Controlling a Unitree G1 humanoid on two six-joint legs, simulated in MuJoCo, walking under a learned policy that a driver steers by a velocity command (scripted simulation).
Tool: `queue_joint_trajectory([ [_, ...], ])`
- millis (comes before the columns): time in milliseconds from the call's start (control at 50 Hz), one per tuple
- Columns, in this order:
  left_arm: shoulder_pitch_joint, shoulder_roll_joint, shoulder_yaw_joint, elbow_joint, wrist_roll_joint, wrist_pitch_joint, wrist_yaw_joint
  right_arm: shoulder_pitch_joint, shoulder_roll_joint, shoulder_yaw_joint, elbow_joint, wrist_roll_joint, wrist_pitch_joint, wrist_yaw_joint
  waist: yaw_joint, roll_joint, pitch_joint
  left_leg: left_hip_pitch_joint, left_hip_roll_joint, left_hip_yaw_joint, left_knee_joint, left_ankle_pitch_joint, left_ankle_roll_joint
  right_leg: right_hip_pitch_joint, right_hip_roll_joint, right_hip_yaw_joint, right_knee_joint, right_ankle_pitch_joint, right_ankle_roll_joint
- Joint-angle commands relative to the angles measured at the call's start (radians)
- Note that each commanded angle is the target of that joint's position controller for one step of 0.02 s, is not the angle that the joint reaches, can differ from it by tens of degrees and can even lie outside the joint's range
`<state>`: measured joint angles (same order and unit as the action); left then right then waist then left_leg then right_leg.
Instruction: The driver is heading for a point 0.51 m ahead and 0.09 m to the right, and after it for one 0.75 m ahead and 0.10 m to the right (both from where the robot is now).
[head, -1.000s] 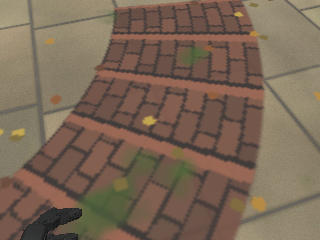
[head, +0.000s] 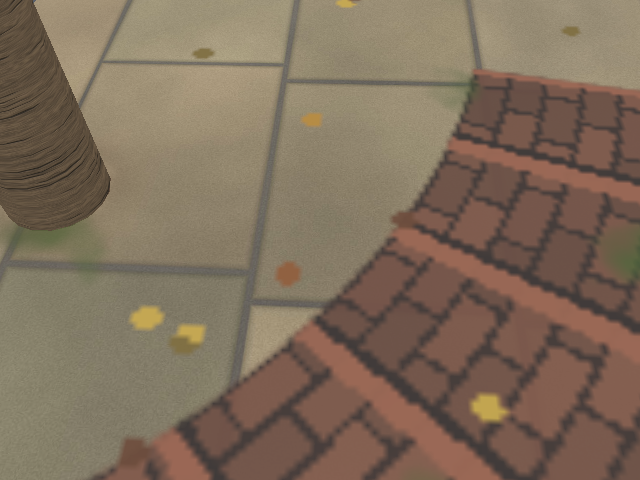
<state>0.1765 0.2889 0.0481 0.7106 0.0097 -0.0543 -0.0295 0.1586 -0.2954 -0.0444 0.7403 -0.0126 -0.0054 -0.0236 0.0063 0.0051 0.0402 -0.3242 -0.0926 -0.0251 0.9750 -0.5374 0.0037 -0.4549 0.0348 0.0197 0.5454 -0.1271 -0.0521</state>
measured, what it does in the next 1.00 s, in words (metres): steps on the spot, turning right: left foot, then right foot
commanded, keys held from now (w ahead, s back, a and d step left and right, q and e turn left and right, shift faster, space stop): e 0.60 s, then w+e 0.02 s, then e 0.10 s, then no key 0.02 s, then q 0.26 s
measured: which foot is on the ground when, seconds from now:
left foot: up 0.00-0.30, down 0.32-0.76, up 0.78-1.00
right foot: down 0.00-0.34, up 0.36-0.74, down 0.76-1.00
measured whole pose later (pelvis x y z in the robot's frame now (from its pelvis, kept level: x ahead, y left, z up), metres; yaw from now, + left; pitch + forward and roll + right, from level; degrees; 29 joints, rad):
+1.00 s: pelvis +0.03 +0.00 +0.01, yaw -26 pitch +0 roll +0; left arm 0.11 0.20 0.02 0.68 0.03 0.01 0.01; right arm 0.23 -0.31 -0.07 0.80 0.01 0.04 -0.02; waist -0.03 0.05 0.04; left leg -0.40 0.07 -0.02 0.86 -0.40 -0.10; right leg -0.20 0.03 -0.06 0.45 -0.26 -0.06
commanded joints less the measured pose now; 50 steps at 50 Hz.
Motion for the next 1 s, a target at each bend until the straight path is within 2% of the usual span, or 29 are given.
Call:
queue_joint_trajectory([
  [20,0.045,0.143,0.043,-0.083,-0.020,0.016,0.020,0.036,-0.109,-0.028,-0.067,0.016,0.012,0.000,0.012,-0.054,-0.216,-0.300,0.058,-0.090,0.285,-0.018,-0.038,0.396,-0.301,0.433,-0.183,0.306,-0.229],
  [40,0.009,0.137,0.040,-0.095,-0.026,0.030,0.028,0.011,-0.113,-0.033,-0.073,0.009,0.022,-0.007,0.000,-0.032,-0.164,-0.285,0.082,-0.088,0.205,0.028,-0.044,0.307,-0.273,0.402,-0.213,0.184,-0.200],
  [80,-0.022,0.149,0.047,-0.109,-0.012,0.052,0.038,0.014,-0.081,-0.028,-0.077,0.011,0.030,-0.012,-0.023,-0.111,-0.129,-0.190,0.065,-0.050,0.030,0.086,-0.060,0.195,-0.191,0.349,-0.249,0.064,-0.164],
  [120,-0.008,0.166,0.058,-0.115,-0.006,0.062,0.049,0.033,-0.069,-0.027,-0.065,0.012,0.025,-0.015,-0.015,-0.148,-0.156,-0.138,0.050,-0.045,-0.070,0.107,-0.076,0.193,-0.177,0.344,-0.247,0.056,-0.167],
  [160,-0.009,0.179,0.066,-0.122,-0.013,0.068,0.057,0.031,-0.069,-0.027,-0.060,0.012,0.019,-0.014,-0.005,-0.149,-0.175,-0.094,0.048,-0.054,-0.154,0.155,-0.080,0.183,-0.172,0.357,-0.242,0.008,-0.162],
  [240,-0.016,0.184,0.073,-0.133,-0.016,0.086,0.061,0.021,-0.081,-0.035,-0.063,0.017,0.002,-0.003,0.009,-0.169,-0.168,-0.048,0.043,-0.063,-0.283,0.191,-0.068,0.181,-0.168,0.432,-0.237,-0.090,-0.146],
  [300,-0.041,0.176,0.073,-0.142,-0.030,0.102,0.065,0.080,-0.083,-0.045,-0.043,0.020,-0.017,0.009,-0.027,-0.168,-0.151,0.077,0.043,-0.036,-0.516,0.306,-0.028,0.142,-0.128,0.444,-0.190,-0.120,-0.100],
  [320,-0.020,0.152,0.066,-0.141,-0.032,0.104,0.066,0.104,-0.121,-0.058,-0.040,0.011,-0.019,0.006,-0.029,-0.125,-0.149,0.160,0.125,-0.090,-0.595,0.327,0.006,0.078,-0.084,0.410,-0.129,-0.198,-0.057],
  [340,-0.021,0.104,0.054,-0.163,-0.027,0.100,0.063,0.102,-0.216,-0.079,-0.048,-0.016,-0.013,0.000,-0.006,0.107,-0.116,0.207,0.335,-0.327,-0.684,0.295,0.112,-0.090,0.034,0.254,0.071,-0.350,0.003],
  [360,-0.019,0.137,0.066,-0.178,-0.023,0.086,0.059,0.059,-0.227,-0.083,-0.060,-0.048,-0.013,0.003,0.003,0.294,-0.085,0.124,0.479,-0.514,-0.735,0.413,0.242,-0.162,0.099,0.129,0.328,-0.475,0.050],
  [380,0.022,0.195,0.087,-0.148,-0.015,0.082,0.056,-0.004,-0.165,-0.063,-0.093,-0.045,-0.018,-0.004,0.021,0.201,-0.085,0.102,0.474,-0.457,-0.716,0.469,0.254,-0.148,0.048,0.157,0.498,-0.430,0.075],
  [400,0.055,0.201,0.095,-0.115,-0.022,0.088,0.055,-0.052,-0.124,-0.053,-0.104,-0.027,-0.019,-0.010,0.041,0.136,-0.077,0.098,0.409,-0.343,-0.689,0.487,0.207,-0.142,0.044,0.144,0.566,-0.370,0.089],
  [420,0.079,0.175,0.092,-0.093,-0.021,0.100,0.060,-0.074,-0.108,-0.048,-0.110,-0.008,-0.018,-0.014,0.044,0.111,-0.073,0.128,0.357,-0.266,-0.668,0.490,0.172,-0.161,0.038,0.129,0.623,-0.317,0.107],
  [440,0.079,0.152,0.085,-0.091,-0.021,0.108,0.061,-0.070,-0.099,-0.043,-0.110,0.003,-0.016,-0.017,0.029,0.112,-0.060,0.144,0.348,-0.223,-0.657,0.548,0.172,-0.187,0.031,0.121,0.676,-0.288,0.124],
  [480,0.035,0.122,0.072,-0.115,-0.032,0.112,0.056,-0.034,-0.101,-0.041,-0.103,-0.001,-0.005,-0.024,0.002,0.126,-0.051,0.174,0.319,-0.137,-0.657,0.612,0.183,-0.199,0.013,0.068,0.651,-0.250,0.148],
  [540,-0.050,0.099,0.057,-0.160,-0.036,0.108,0.048,0.037,-0.131,-0.053,-0.087,-0.006,0.009,-0.031,-0.056,0.160,-0.074,0.300,0.353,-0.118,-0.645,0.663,0.211,-0.214,-0.030,0.037,0.501,-0.249,0.171],
  [600,-0.064,0.083,0.045,-0.181,-0.030,0.108,0.033,0.024,-0.171,-0.069,-0.088,0.001,0.017,-0.022,-0.063,0.175,-0.096,0.284,0.381,-0.073,-0.637,0.699,0.218,-0.096,-0.061,-0.009,0.352,-0.281,0.161],
  [620,-0.059,0.086,0.044,-0.182,-0.031,0.109,0.029,0.028,-0.183,-0.076,-0.088,0.006,0.018,-0.017,-0.068,0.176,-0.111,0.266,0.386,-0.061,-0.656,0.612,0.217,-0.050,-0.060,-0.036,0.306,-0.279,0.150],
  [680,-0.055,0.104,0.051,-0.190,-0.031,0.117,0.020,0.011,-0.194,-0.081,-0.082,0.019,0.014,-0.002,-0.057,0.190,-0.086,0.235,0.402,-0.040,-0.632,0.620,0.207,0.034,-0.048,-0.075,0.165,-0.263,0.111],
  [720,0.002,0.100,0.058,-0.175,-0.030,0.118,0.012,-0.012,-0.195,-0.083,-0.076,0.041,0.011,0.001,-0.013,0.175,-0.098,0.223,0.398,-0.002,-0.556,0.671,0.167,0.138,-0.030,-0.099,-0.021,-0.144,0.064],
  [740,0.045,0.109,0.065,-0.157,-0.027,0.117,0.015,0.010,-0.171,-0.076,-0.060,0.049,0.007,0.002,0.005,0.142,-0.111,0.167,0.370,0.033,-0.485,0.631,0.120,0.254,-0.011,-0.088,-0.142,-0.044,0.030],
  [760,0.084,0.156,0.078,-0.151,-0.026,0.114,0.026,0.060,-0.117,-0.059,-0.042,0.029,0.003,0.009,0.004,-0.002,-0.153,0.017,0.305,0.107,-0.328,0.474,0.037,0.453,-0.094,0.052,-0.194,0.183,-0.013],
  [780,0.081,0.248,0.086,-0.177,-0.013,0.109,0.044,0.048,-0.023,-0.017,-0.088,-0.037,-0.005,0.022,-0.026,-0.339,-0.181,-0.268,0.178,0.165,-0.042,-0.110,-0.066,0.606,-0.376,0.380,-0.132,0.661,-0.146],
  [800,0.095,0.182,0.064,-0.176,0.019,0.087,0.036,-0.018,-0.097,-0.040,-0.090,-0.011,-0.003,0.013,0.054,-0.226,-0.229,-0.283,0.162,0.035,0.095,-0.151,-0.083,0.481,-0.452,0.388,-0.158,0.599,-0.294],
  [820,0.058,0.131,0.044,-0.159,0.027,0.068,0.029,-0.033,-0.129,-0.050,-0.075,0.019,0.005,0.010,0.038,-0.155,-0.180,-0.257,0.185,0.001,0.128,-0.095,-0.080,0.423,-0.380,0.288,-0.179,0.492,-0.264],
  [860,-0.040,0.068,0.020,-0.133,0.011,0.049,0.029,0.007,-0.108,-0.049,-0.025,0.018,0.022,0.004,-0.006,-0.135,-0.125,-0.218,0.201,-0.018,0.059,0.036,-0.087,0.372,-0.282,0.163,-0.199,0.365,-0.168],
  [900,-0.082,0.053,0.010,-0.110,0.018,0.041,0.036,0.063,-0.102,-0.048,0.005,0.018,0.032,0.003,-0.038,-0.146,-0.108,-0.106,0.180,-0.021,0.020,0.145,-0.105,0.296,-0.245,0.074,-0.208,0.436,-0.154],
  [940,-0.101,0.057,0.013,-0.096,0.024,0.041,0.043,0.063,-0.088,-0.040,0.009,0.027,0.034,0.005,-0.031,-0.139,-0.099,-0.059,0.173,-0.014,-0.089,0.179,-0.107,0.298,-0.232,0.028,-0.209,0.383,-0.145],
  [1000,-0.071,0.121,0.035,-0.068,0.013,0.059,0.055,0.013,-0.106,-0.039,-0.026,0.029,0.038,0.001,0.011,-0.133,-0.071,-0.095,0.167,0.010,-0.130,0.120,-0.101,0.339,-0.294,0.077,-0.210,0.313,-0.185],
])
